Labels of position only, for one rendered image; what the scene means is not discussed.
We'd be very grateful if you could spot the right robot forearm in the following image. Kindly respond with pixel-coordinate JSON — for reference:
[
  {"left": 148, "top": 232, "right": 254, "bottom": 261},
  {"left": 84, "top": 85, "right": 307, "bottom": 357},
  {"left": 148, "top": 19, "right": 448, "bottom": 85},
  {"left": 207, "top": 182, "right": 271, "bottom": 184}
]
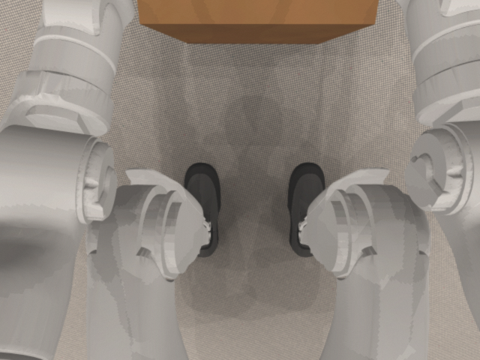
[{"left": 395, "top": 0, "right": 480, "bottom": 127}]

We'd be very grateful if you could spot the left robot forearm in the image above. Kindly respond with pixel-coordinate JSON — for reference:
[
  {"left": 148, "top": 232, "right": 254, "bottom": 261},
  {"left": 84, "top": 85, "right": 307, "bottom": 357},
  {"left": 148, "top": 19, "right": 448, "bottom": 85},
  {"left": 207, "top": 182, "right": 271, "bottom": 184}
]
[{"left": 0, "top": 0, "right": 135, "bottom": 137}]

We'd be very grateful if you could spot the robot right thigh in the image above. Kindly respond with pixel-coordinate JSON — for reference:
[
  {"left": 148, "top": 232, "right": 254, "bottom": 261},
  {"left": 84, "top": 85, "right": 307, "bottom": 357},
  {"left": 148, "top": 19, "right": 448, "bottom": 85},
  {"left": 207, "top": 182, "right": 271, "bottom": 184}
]
[{"left": 317, "top": 184, "right": 430, "bottom": 360}]

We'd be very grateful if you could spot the robot left shin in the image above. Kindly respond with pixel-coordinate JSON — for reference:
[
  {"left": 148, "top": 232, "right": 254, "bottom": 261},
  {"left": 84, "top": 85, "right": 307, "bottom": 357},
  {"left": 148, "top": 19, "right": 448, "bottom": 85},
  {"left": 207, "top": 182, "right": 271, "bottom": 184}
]
[{"left": 85, "top": 167, "right": 211, "bottom": 265}]

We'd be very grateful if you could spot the carton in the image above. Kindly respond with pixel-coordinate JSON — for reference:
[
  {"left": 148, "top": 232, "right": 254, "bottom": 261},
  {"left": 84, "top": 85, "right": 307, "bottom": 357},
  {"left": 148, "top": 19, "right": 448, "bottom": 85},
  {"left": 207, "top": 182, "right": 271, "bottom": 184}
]
[{"left": 137, "top": 0, "right": 379, "bottom": 44}]

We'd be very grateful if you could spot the left robot upper arm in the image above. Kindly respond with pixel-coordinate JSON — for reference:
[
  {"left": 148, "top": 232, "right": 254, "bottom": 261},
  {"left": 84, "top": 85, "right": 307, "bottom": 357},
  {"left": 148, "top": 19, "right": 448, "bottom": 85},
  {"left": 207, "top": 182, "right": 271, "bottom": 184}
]
[{"left": 0, "top": 124, "right": 118, "bottom": 360}]

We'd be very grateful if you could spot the right robot upper arm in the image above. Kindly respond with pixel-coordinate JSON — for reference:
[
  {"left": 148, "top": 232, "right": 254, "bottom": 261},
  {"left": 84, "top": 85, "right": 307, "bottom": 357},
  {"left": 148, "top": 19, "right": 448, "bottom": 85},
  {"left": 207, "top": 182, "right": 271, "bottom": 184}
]
[{"left": 404, "top": 121, "right": 480, "bottom": 331}]

